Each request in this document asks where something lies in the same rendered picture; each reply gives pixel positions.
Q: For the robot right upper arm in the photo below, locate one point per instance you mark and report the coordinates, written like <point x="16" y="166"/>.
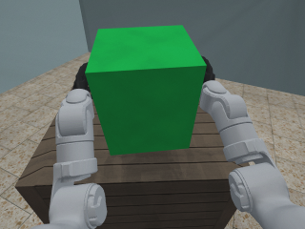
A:
<point x="260" y="191"/>

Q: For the robot right forearm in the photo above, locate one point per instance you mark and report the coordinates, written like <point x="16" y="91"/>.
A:
<point x="236" y="129"/>

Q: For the robot left forearm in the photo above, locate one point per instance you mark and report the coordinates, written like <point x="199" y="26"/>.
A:
<point x="74" y="138"/>

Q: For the robot left hand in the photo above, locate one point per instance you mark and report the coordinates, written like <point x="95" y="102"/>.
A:
<point x="81" y="81"/>

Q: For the pedestal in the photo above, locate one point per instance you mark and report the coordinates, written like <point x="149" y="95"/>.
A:
<point x="172" y="189"/>

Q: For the robot right hand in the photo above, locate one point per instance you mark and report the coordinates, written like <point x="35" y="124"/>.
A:
<point x="209" y="74"/>

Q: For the carton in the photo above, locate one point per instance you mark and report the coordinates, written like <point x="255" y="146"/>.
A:
<point x="145" y="83"/>

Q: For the robot left upper arm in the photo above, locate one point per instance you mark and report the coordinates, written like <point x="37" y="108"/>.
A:
<point x="81" y="206"/>

